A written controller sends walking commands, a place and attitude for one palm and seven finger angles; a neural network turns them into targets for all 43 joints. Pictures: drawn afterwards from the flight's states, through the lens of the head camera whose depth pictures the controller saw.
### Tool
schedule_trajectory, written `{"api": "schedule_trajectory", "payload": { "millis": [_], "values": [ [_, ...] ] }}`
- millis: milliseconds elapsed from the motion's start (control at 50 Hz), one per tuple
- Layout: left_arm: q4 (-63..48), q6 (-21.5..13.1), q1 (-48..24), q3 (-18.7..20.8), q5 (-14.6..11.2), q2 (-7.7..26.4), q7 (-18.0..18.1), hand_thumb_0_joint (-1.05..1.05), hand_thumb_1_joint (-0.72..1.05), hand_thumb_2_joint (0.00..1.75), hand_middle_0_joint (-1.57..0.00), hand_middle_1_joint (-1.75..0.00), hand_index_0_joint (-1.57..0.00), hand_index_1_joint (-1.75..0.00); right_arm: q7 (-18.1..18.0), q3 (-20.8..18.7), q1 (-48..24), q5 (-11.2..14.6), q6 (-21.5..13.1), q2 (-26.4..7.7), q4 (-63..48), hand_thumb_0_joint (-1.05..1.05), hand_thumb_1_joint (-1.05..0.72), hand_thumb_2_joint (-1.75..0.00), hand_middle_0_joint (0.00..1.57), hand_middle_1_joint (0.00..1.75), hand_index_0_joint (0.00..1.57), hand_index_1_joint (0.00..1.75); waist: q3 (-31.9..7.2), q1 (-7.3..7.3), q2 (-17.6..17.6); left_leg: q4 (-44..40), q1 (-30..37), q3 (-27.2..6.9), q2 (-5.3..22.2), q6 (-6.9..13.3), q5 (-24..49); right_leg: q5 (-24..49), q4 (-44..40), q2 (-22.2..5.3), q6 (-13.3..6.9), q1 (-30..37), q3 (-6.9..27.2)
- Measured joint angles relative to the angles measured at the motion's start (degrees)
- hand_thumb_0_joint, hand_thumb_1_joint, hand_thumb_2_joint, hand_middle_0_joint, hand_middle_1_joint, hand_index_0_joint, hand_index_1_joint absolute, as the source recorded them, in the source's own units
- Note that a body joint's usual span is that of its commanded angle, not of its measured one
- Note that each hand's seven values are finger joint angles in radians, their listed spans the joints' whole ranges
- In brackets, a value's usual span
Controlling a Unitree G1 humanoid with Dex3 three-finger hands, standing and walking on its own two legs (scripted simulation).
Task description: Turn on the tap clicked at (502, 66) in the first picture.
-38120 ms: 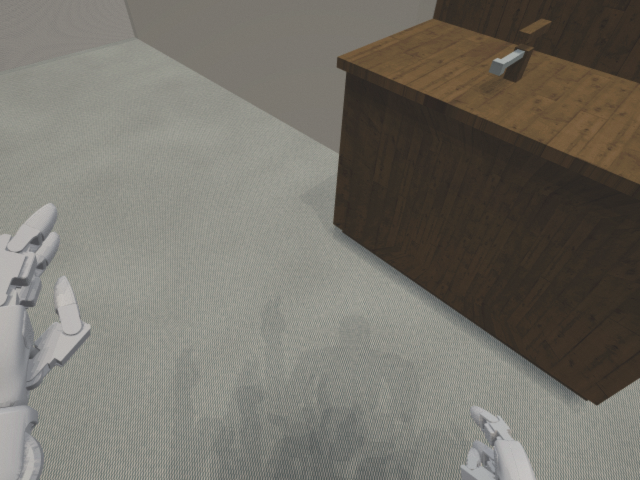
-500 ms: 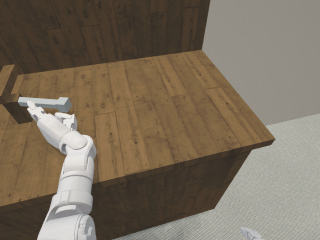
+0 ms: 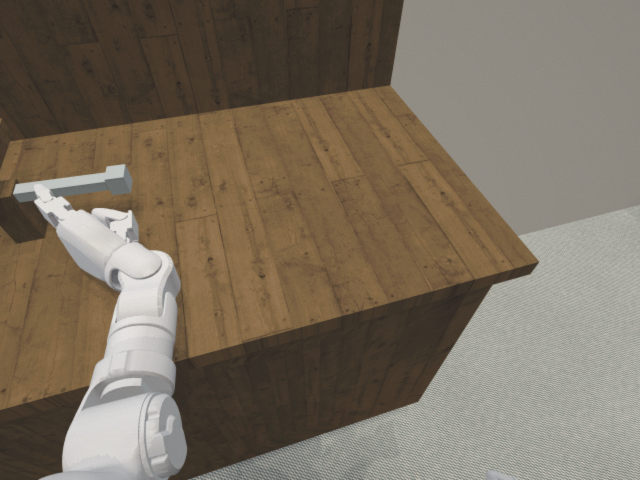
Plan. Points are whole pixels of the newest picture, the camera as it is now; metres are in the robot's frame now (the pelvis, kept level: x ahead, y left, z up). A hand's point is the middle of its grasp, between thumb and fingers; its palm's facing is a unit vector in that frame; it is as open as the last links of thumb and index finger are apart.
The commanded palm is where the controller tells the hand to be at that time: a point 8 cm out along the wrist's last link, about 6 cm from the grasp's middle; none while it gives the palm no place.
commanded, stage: lift the hand up off the lever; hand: left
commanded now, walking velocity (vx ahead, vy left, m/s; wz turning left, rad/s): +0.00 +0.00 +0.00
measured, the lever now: (118, 179) +0.48 +0.28 +0.12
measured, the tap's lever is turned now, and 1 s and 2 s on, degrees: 86 86 86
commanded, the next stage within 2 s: none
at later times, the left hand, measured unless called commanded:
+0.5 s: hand (121, 203) +0.42 +0.26 +0.13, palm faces +0.82 -0.56 -0.06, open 7.8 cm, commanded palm +0.36 +0.27 +0.13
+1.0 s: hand (115, 200) +0.41 +0.26 +0.15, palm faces +0.83 -0.56 -0.03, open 7.8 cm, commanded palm +0.35 +0.27 +0.15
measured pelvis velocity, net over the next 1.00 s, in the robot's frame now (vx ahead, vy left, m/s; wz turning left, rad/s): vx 0.02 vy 0.00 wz -0.01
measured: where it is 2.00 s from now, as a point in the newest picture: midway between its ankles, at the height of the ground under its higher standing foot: outside the picture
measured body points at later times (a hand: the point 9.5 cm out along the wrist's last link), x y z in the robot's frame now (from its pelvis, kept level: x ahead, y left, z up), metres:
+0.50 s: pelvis -0.01 +0.01 +0.00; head +0.01 +0.01 +0.45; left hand +0.38 +0.29 +0.13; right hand +0.09 -0.25 -0.12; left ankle +0.03 +0.15 -0.71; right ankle -0.03 -0.10 -0.71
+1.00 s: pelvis +0.02 +0.00 +0.01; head +0.02 -0.01 +0.46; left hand +0.36 +0.28 +0.15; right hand +0.17 -0.23 -0.10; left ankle +0.03 +0.15 -0.71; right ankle -0.02 -0.10 -0.71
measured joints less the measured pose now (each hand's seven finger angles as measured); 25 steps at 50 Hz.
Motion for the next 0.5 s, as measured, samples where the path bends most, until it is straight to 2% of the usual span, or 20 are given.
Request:
{"api": "schedule_trajectory", "payload": {
  "millis": [320,420,500],
  "values": [
    [1.5,0.9,-2.0,1.8,0.1,1.7,-0.6,0.01,0.90,0.90,-0.15,-0.15,-0.13,-0.16,0.4,0.3,1.2,-0.4,-1.1,0.4,0.4,0.01,-0.91,-0.90,0.20,0.30,0.20,0.30,-0.1,-0.95,0.0,-0.5,0.4,0.6,0.4,0.1,0.8,1.2,-0.6,0.3,0.1,0.2,0.7],
    [0.8,1.8,-2.9,0.4,-0.3,2.8,-1.0,0.01,0.90,0.90,-0.15,-0.15,-0.14,-0.15,0.7,0.1,1.4,-0.2,-1.5,-0.1,0.3,0.01,-0.91,-0.90,0.20,0.30,0.20,0.30,-0.1,-0.55,0.2,-0.9,0.7,0.5,0.2,0.2,1.0,1.4,-1.3,0.2,0.2,0.7,0.6],
    [1.0,3.6,-3.0,-0.9,-1.5,2.0,-1.6,0.01,0.90,0.90,-0.15,-0.15,-0.15,-0.15,0.8,0.1,1.5,0.2,-1.6,-0.5,0.4,0.01,-0.91,-0.90,0.20,0.30,0.20,0.30,-0.1,0.10,0.4,-1.7,1.6,0.5,-0.1,0.4,1.1,1.6,-2.2,-0.1,0.4,1.6,0.5]
  ]
}}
